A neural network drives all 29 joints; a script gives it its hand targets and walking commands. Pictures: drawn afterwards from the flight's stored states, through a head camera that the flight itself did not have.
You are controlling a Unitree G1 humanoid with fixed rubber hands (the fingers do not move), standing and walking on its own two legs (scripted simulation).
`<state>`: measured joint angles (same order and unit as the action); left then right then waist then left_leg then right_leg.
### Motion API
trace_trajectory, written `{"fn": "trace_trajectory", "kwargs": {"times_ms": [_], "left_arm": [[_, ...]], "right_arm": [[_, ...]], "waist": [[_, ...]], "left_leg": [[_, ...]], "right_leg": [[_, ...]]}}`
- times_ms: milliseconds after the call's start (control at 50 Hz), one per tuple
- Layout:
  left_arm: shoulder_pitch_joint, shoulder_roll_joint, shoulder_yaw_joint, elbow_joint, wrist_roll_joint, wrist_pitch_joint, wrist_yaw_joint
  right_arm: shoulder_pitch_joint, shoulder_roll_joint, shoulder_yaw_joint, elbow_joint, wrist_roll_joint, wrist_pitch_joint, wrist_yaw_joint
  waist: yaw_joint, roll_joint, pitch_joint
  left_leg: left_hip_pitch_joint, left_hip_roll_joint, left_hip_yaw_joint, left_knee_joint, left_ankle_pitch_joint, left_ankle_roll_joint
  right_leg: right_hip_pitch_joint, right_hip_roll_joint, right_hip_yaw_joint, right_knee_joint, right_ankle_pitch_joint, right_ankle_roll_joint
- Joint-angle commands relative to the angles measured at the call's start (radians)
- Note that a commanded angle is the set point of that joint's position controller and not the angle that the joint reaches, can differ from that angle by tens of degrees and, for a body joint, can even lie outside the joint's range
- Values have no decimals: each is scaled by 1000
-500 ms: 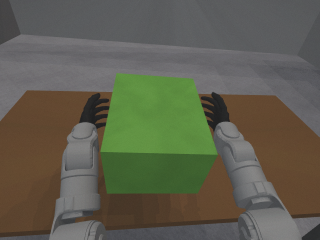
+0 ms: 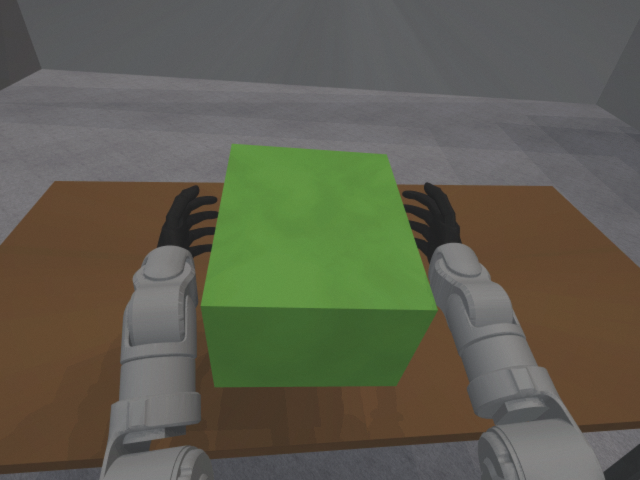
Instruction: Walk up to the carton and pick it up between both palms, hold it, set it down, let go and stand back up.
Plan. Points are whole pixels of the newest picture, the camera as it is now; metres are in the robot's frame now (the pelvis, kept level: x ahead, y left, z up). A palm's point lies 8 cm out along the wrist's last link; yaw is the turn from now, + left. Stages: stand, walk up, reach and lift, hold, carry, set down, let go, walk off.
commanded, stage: hold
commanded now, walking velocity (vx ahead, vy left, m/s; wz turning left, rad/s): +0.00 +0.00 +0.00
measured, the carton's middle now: (309, 258) +0.40 +0.01 +0.13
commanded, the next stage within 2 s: none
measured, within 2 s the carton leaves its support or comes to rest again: neither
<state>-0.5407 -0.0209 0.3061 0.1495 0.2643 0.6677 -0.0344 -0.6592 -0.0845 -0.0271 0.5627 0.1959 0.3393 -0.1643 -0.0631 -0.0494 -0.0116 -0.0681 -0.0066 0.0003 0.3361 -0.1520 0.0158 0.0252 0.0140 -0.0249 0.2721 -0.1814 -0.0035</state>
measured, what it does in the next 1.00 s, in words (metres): stands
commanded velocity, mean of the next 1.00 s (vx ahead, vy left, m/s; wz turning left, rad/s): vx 0.00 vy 0.00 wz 0.00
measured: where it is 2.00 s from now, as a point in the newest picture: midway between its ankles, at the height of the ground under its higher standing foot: outside the picture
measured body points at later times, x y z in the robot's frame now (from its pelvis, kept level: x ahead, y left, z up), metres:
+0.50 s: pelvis +0.00 +0.00 +0.00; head -0.05 +0.03 +0.45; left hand +0.37 +0.17 +0.17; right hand +0.38 -0.16 +0.18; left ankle +0.03 +0.10 -0.75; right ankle -0.01 -0.11 -0.75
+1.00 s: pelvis +0.00 +0.00 +0.00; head -0.05 +0.03 +0.45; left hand +0.37 +0.17 +0.17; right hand +0.38 -0.15 +0.18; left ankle +0.03 +0.11 -0.75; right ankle -0.01 -0.11 -0.75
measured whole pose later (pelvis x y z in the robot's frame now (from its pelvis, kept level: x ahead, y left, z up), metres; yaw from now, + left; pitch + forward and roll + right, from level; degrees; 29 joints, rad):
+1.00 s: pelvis +0.00 +0.00 +0.00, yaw +0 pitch -7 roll -1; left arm -0.53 -0.02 0.30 0.14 0.27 0.67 -0.04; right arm -0.65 -0.08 -0.03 0.56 0.20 0.34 -0.17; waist -0.07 -0.06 -0.01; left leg -0.05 -0.01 -0.01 0.34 -0.16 0.02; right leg 0.04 0.01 -0.03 0.27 -0.18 0.00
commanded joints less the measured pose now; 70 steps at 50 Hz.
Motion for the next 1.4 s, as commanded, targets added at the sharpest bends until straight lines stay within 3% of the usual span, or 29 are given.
{"fn": "trace_trajectory", "kwargs": {"times_ms": [0, 40, 80, 120, 140, 160, 220, 240, 280, 300, 320, 440, 500, 520, 580, 700, 760, 820, 840, 880, 920, 1000, 1040, 1100, 1120, 1160, 1260, 1300, 1380], "left_arm": [[-655, -494, -483, -107, -142, -63, -134], [-639, -492, -445, -49, -124, -54, -143], [-595, -489, -441, -57, -110, -45, -155], [-629, -453, -397, 33, -84, -38, -172], [-591, -474, -401, -22, -92, -45, -177], [-657, -488, -430, -88, -107, -51, -171], [-710, -501, -469, -75, -136, -66, -153], [-732, -540, -537, -164, -170, -75, -142], [-726, -523, -523, -78, -170, -69, -133], [-684, -558, -556, -159, -172, -73, -127], [-676, -523, -521, -98, -155, -65, -127], [-567, -451, -400, -55, -78, -33, -168], [-656, -489, -454, -120, -125, -54, -163], [-660, -487, -466, -142, -129, -61, -165], [-660, -502, -475, -120, -145, -68, -138], [-625, -477, -430, -51, -113, -46, -158], [-688, -495, -465, -71, -124, -47, -159], [-637, -508, -490, -112, -144, -47, -161], [-637, -512, -487, -124, -144, -57, -155], [-677, -518, -514, -142, -151, -61, -144], [-653, -500, -476, -80, -129, -49, -143], [-679, -503, -501, -130, -146, -57, -145], [-680, -514, -503, -171, -150, -66, -135], [-638, -486, -456, -85, -109, -48, -142], [-591, -477, -414, -23, -99, -39, -151], [-623, -487, -416, -43, -93, -37, -153], [-725, -529, -532, -182, -179, -77, -134], [-708, -489, -480, -80, -156, -71, -134], [-613, -472, -450, -99, -114, -38, -153]], "right_arm": [[-633, 591, 325, -297, 75, -58, 108], [-625, 591, 311, -227, 65, -36, 103], [-635, 593, 320, -273, 57, -47, 99], [-654, 565, 275, -199, 45, -27, 99], [-641, 594, 311, -252, 59, -43, 96], [-630, 583, 290, -240, 55, -49, 99], [-714, 600, 310, -280, 63, -65, 100], [-710, 592, 315, -322, 76, -76, 107], [-701, 574, 290, -273, 50, -60, 104], [-663, 593, 319, -324, 77, -73, 105], [-636, 562, 304, -243, 56, -48, 105], [-608, 567, 319, -250, 69, -32, 96], [-630, 583, 321, -274, 66, -47, 102], [-679, 607, 353, -350, 72, -61, 97], [-719, 605, 379, -370, 97, -68, 100], [-617, 586, 312, -236, 60, -39, 98], [-636, 566, 271, -198, 47, -37, 105], [-620, 565, 308, -291, 65, -54, 100], [-652, 583, 319, -326, 79, -63, 100], [-659, 566, 325, -296, 77, -60, 98], [-644, 569, 319, -257, 74, -44, 101], [-678, 572, 321, -324, 66, -60, 105], [-656, 604, 351, -329, 84, -63, 108], [-650, 588, 333, -267, 74, -46, 105], [-661, 574, 315, -249, 68, -48, 106], [-689, 573, 312, -269, 67, -55, 111], [-710, 602, 358, -363, 92, -70, 96], [-709, 591, 324, -297, 73, -59, 98], [-604, 571, 319, -259, 71, -36, 91]], "waist": [[-5, 73, -349], [-2, 48, -279], [-2, 52, -304], [0, 44, -199], [10, 25, -235], [-7, 65, -261], [-3, 85, -314], [-29, 121, -408], [-37, 103, -359], [-32, 130, -389], [-34, 110, -295], [2, 32, -237], [-7, 60, -297], [-2, 44, -339], [22, 60, -361], [-16, 45, -232], [-30, 66, -239], [-37, 79, -326], [-17, 96, -351], [-23, 113, -346], [-16, 87, -278], [-22, 80, -341], [0, 70, -356], [8, 68, -270], [10, 33, -243], [27, 40, -263], [-16, 70, -420], [-11, 68, -324], [-19, 70, -289]], "left_leg": [[220, -13, 3, -3, 241, -27], [186, -17, 8, -20, 193, -24], [178, -20, 19, -37, 198, -15], [126, -17, 19, -50, 118, -5], [141, -17, 19, -39, 181, -4], [149, -14, 16, -40, 186, -20], [197, -11, 12, -21, 242, -30], [237, -6, -2, 4, 310, -52], [228, -1, -14, 11, 271, -54], [267, 0, -14, 16, 338, -64], [233, 3, -19, 4, 279, -58], [146, -21, 14, -39, 201, -10], [164, -17, 15, -38, 210, -21], [174, -20, 13, -22, 254, -21], [217, -18, 2, 2, 272, -24], [178, -15, 15, -38, 168, -11], [173, -4, 8, -38, 167, -31], [225, -3, 6, -8, 275, -37], [234, -11, 6, 0, 316, -42], [235, -9, -5, -2, 321, -52], [199, -12, -2, -1, 263, -41], [197, -10, 1, -21, 239, -37], [204, -8, 7, -10, 266, -35], [175, -14, 8, -26, 193, -22], [170, -13, 14, -37, 172, -8], [166, -8, 21, -43, 157, -11], [223, -11, -4, 9, 316, -37], [202, -13, -4, -6, 202, -31], [205, -18, 12, -11, 267, -27]], "right_leg": [[-26, 17, -19, -41, 225, 42], [-30, 18, -17, -46, 175, 45], [2, 17, -19, -38, 212, 44], [-39, 11, -16, -55, 120, 43], [10, 9, -14, -45, 207, 45], [-10, 13, -31, -34, 182, 39], [-42, 23, -29, -36, 183, 37], [-46, 34, -36, -26, 211, 32], [-83, 34, -31, -41, 148, 35], [-60, 34, -36, -28, 225, 30], [-89, 29, -34, -47, 146, 36], [15, 4, -18, -40, 243, 52], [-9, 19, -30, -32, 208, 44], [17, 18, -21, -24, 263, 49], [-32, 27, -26, -26, 243, 41], [-52, 14, -23, -48, 159, 45], [-57, 22, -33, -48, 109, 34], [-29, 24, -30, -40, 214, 34], [-22, 21, -29, -32, 251, 33], [-30, 29, -39, -29, 226, 39], [-45, 28, -32, -39, 192, 40], [-26, 27, -32, -37, 180, 32], [-24, 26, -31, -24, 224, 36], [-40, 20, -29, -35, 185, 46], [-42, 19, -22, -54, 144, 41], [-41, 20, -29, -51, 116, 36], [-22, 32, -38, -16, 270, 39], [-60, 18, -25, -38, 185, 43], [-13, 15, -27, -30, 269, 49]]}}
